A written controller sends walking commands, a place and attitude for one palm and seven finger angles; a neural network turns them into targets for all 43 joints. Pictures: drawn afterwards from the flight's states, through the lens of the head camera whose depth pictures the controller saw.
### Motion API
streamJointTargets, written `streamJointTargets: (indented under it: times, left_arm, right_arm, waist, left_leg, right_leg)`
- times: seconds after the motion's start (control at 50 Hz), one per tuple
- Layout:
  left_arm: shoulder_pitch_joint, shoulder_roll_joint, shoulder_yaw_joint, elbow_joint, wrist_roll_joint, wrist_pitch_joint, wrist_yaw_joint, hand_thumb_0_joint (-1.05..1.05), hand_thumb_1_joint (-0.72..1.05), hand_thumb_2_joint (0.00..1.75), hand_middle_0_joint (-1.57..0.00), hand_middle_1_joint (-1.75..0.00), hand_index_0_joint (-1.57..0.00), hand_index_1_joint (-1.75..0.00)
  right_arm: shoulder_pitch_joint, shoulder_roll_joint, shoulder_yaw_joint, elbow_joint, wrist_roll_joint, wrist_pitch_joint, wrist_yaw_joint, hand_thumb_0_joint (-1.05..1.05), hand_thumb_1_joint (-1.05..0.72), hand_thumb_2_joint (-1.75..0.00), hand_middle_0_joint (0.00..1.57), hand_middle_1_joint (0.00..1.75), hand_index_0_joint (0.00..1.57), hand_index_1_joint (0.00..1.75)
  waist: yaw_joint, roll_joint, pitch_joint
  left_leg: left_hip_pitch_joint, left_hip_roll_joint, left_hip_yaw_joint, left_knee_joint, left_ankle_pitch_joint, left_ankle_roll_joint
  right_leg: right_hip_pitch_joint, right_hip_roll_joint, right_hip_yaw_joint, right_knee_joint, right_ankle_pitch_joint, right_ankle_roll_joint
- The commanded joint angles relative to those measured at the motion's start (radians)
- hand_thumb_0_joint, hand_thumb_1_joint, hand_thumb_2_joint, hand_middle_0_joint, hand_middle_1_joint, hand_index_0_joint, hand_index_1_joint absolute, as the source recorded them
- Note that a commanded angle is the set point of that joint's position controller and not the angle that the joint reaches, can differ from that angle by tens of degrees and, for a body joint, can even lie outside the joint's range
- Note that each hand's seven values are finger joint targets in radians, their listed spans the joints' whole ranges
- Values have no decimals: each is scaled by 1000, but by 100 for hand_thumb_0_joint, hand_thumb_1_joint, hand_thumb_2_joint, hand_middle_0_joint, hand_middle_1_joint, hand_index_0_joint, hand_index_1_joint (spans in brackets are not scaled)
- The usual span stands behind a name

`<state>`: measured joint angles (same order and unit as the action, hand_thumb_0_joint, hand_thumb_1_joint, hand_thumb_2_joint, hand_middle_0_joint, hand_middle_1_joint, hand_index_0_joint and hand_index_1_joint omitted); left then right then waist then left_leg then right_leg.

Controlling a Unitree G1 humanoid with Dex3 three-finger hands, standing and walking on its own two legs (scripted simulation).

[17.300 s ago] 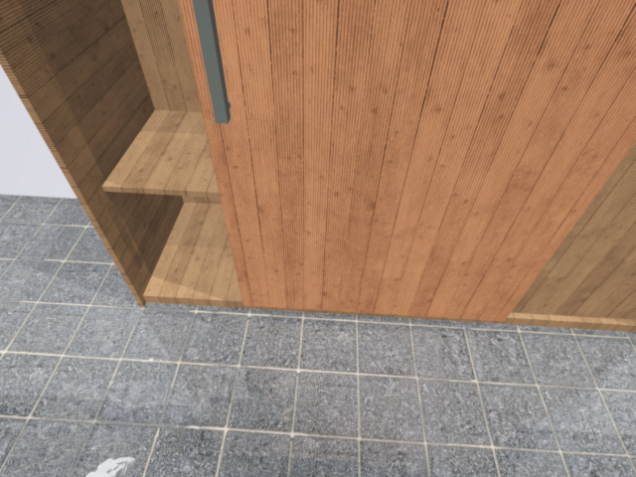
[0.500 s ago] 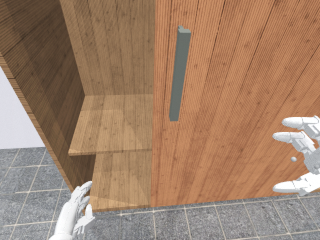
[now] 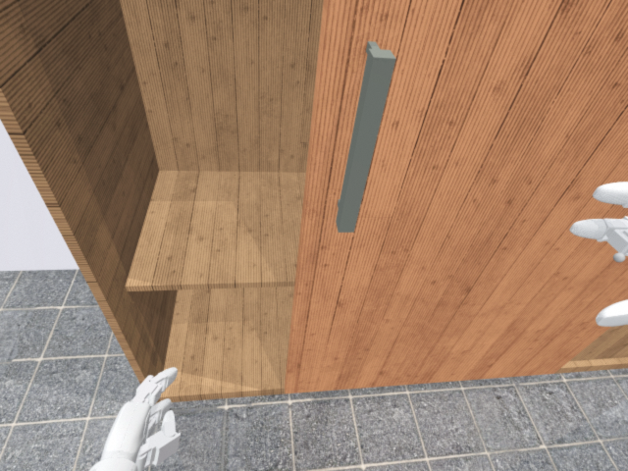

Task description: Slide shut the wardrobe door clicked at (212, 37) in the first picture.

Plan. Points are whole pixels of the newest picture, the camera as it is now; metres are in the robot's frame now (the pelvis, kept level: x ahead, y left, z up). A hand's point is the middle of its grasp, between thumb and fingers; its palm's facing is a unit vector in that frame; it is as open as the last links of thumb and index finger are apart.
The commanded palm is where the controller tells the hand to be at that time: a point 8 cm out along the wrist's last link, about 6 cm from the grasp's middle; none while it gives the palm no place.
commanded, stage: raise the hand with hooked fingers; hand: right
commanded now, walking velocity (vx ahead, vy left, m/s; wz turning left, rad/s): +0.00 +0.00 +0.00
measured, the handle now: (357, 147) +0.49 -0.04 +0.19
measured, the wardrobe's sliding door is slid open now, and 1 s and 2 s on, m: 0.38 0.38 0.38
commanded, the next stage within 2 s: move the hooked fingers beside the handle in 0.34 s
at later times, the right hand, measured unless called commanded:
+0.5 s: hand (602, 271) +0.27 -0.26 +0.22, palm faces -0.06 +0.99 -0.15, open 13.9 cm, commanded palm +0.25 -0.31 +0.22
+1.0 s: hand (552, 225) +0.34 -0.24 +0.21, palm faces -0.02 +1.00 -0.08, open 13.9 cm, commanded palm +0.30 -0.27 +0.21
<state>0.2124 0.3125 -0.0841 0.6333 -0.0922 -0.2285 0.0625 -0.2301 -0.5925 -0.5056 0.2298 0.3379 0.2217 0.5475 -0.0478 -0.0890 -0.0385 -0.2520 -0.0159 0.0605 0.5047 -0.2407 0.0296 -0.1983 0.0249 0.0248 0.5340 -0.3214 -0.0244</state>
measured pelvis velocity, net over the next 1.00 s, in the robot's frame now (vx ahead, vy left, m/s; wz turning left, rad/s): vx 0.01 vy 0.00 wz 0.02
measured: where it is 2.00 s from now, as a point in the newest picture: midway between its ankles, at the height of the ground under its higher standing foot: outside the picture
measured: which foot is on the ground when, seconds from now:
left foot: down 0.00-1.00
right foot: down 0.00-1.00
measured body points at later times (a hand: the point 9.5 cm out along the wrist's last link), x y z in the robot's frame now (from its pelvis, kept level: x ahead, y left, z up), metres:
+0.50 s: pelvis +0.00 +0.00 +0.00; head -0.03 +0.02 +0.45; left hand +0.19 +0.22 -0.07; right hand +0.26 -0.31 +0.23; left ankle +0.02 +0.10 -0.74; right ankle -0.02 -0.10 -0.74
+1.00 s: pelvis +0.01 +0.00 +0.00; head -0.01 +0.03 +0.45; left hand +0.18 +0.23 -0.08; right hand +0.33 -0.30 +0.22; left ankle +0.02 +0.10 -0.74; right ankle -0.02 -0.10 -0.74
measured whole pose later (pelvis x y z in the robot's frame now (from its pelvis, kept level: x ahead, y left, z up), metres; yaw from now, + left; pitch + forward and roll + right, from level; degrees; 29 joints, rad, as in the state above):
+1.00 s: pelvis +0.01 +0.00 +0.00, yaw +1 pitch -1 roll +0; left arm 0.21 0.28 -0.08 0.64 -0.08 -0.20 0.05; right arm -0.33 -0.47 -0.41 0.23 0.30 0.24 0.42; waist -0.02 -0.08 -0.05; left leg -0.24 -0.01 0.04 0.48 -0.24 0.03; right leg -0.17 0.03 0.01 0.49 -0.31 -0.03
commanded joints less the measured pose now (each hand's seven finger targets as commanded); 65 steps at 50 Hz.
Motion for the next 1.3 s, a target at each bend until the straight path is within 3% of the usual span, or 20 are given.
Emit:
streamJointTargets:
  times: [0.0,0.04,0.08,0.16,0.22,0.28,0.36,0.42,0.54,0.58,0.62,0.66,0.74,0.78,0.84,0.9,0.98,1.06,1.2,1.28]
  left_arm:
    - [-175,102,51,-212,-6,-62,1,0,90,90,-20,-30,-20,-30]
    - [-176,79,45,-219,9,-79,3,0,90,90,-20,-30,-20,-30]
    - [-151,74,41,-195,24,-84,5,0,90,90,-20,-30,-20,-30]
    - [-132,87,48,-138,15,-72,12,0,90,90,-20,-30,-20,-30]
    - [-133,109,55,-142,-1,-55,18,0,90,90,-20,-30,-20,-30]
    - [-141,106,57,-174,-10,-56,16,0,90,90,-20,-30,-20,-30]
    - [-174,93,48,-206,-1,-68,16,0,90,90,-20,-30,-20,-30]
    - [-171,74,36,-188,18,-80,15,0,90,90,-20,-30,-20,-30]
    - [-140,99,41,-117,0,-68,20,0,90,90,-20,-30,-20,-30]
    - [-145,97,46,-135,-6,-61,20,0,90,90,-20,-30,-20,-30]
    - [-150,100,47,-161,-8,-67,18,0,90,90,-20,-30,-20,-30]
    - [-156,91,48,-179,-1,-75,19,0,90,90,-20,-30,-20,-30]
    - [-160,72,40,-157,17,-82,20,0,90,90,-20,-30,-20,-30]
    - [-149,74,42,-136,24,-75,14,0,90,90,-20,-30,-20,-30]
    - [-153,77,42,-124,17,-50,7,0,90,90,-20,-30,-20,-30]
    - [-158,85,47,-146,3,-26,-4,0,90,90,-20,-30,-20,-30]
    - [-161,79,53,-176,-2,-27,0,0,90,90,-20,-30,-20,-30]
    - [-166,57,50,-170,13,-60,12,0,90,90,-20,-30,-20,-30]
    - [-164,70,47,-95,12,-19,19,0,90,90,-20,-30,-20,-30]
    - [-173,69,51,-134,8,8,7,0,90,90,-20,-30,-20,-30]
  right_arm:
    - [-247,-291,-119,-404,61,-69,33,0,50,-30,30,120,30,120]
    - [-260,-375,-225,-531,74,-137,1,0,50,-30,30,120,30,120]
    - [-205,-429,-301,-526,71,-174,-49,0,50,-30,30,120,30,120]
    - [-200,-263,-179,-249,50,-110,-80,0,50,-30,30,120,30,120]
    - [-235,-182,-40,-141,18,-28,-50,0,50,-30,30,120,30,120]
    - [-231,-112,55,-188,13,-13,-16,0,50,-30,30,120,30,120]
    - [-296,-294,-111,-432,44,-83,14,0,50,-30,30,120,30,120]
    - [-251,-367,-232,-462,69,-153,-24,0,50,-30,30,120,30,120]
    - [-304,-150,-7,-107,29,-52,-64,0,50,-30,30,120,30,120]
    - [-337,-72,105,-129,1,-22,-53,0,50,-30,30,120,30,120]
    - [-408,-80,135,-206,-12,-18,-47,0,50,-30,30,120,30,120]
    - [-471,-142,81,-323,-10,-54,-51,0,50,-30,30,120,30,120]
    - [-496,-225,-59,-370,21,-155,-104,0,50,-30,30,120,30,120]
    - [-413,-271,-132,-292,20,-161,-133,0,50,-30,30,120,30,120]
    - [-348,-182,-67,-155,-8,-93,-149,0,50,-30,30,120,30,120]
    - [-321,-73,53,-129,-22,-14,-134,0,50,-30,30,120,30,120]
    - [-433,-20,134,-279,-13,-28,-112,0,50,-30,30,120,30,120]
    - [-581,-58,97,-472,-3,-133,-157,0,50,-30,30,120,30,120]
    - [-528,14,148,-163,-58,-48,-252,0,50,-30,30,120,30,120]
    - [-496,38,164,-184,-66,2,-249,0,50,-30,30,120,30,120]
  waist:
    - [-10,46,-338]
    - [-31,-1,-385]
    - [-44,-6,-327]
    - [0,-61,-21]
    - [23,-30,45]
    - [32,49,-76]
    - [-1,21,-332]
    - [-20,10,-295]
    - [32,-33,57]
    - [42,-32,33]
    - [44,-15,-96]
    - [34,6,-248]
    - [8,38,-338]
    - [-19,62,-289]
    - [-12,-2,-126]
    - [6,19,-84]
    - [35,62,-217]
    - [30,-5,-361]
    - [27,35,-99]
    - [14,83,-216]
  left_leg:
    - [200,33,-63,-40,242,-12]
    - [252,24,-51,-40,285,-6]
    - [245,14,-37,-51,290,-3]
    - [76,20,-30,-94,187,6]
    - [18,30,-48,-106,100,2]
    - [53,32,-57,-82,123,-4]
    - [190,26,-59,-58,201,-10]
    - [214,16,-44,-67,226,-1]
    - [-10,20,-27,-113,34,3]
    - [-9,25,-34,-105,39,3]
    - [35,26,-35,-83,61,0]
    - [93,22,-35,-68,122,-1]
    - [180,17,-30,-58,213,-2]
    - [199,16,-25,-63,239,1]
    - [135,28,-21,-66,246,8]
    - [108,32,-24,-69,248,6]
    - [121,25,-24,-56,281,-3]
    - [154,18,-27,-47,322,-3]
    - [85,25,-21,-83,205,4]
    - [165,32,-25,-61,312,3]
  right_leg:
    - [36,-11,24,-43,290,-13]
    - [73,-7,25,-56,342,-16]
    - [43,-14,16,-67,359,-13]
    - [-28,-26,14,-109,245,-4]
    - [-52,-31,14,-106,176,-1]
    - [-15,-31,20,-78,194,-8]
    - [73,-9,27,-61,262,-18]
    - [49,-12,30,-77,294,-16]
    - [-44,-33,35,-136,117,2]
    - [-31,-31,32,-125,122,-2]
    - [10,-23,44,-112,138,-9]
    - [73,-17,49,-94,203,-13]
    - [89,-16,44,-91,284,-7]
    - [40,-20,35,-100,306,-5]
    - [-27,-22,13,-122,293,1]
    - [-37,-26,10,-122,285,3]
    - [51,-25,13,-90,327,-11]
    - [166,-18,26,-87,383,-2]
    - [26,-20,15,-136,256,2]
    - [45,-17,6,-115,344,-2]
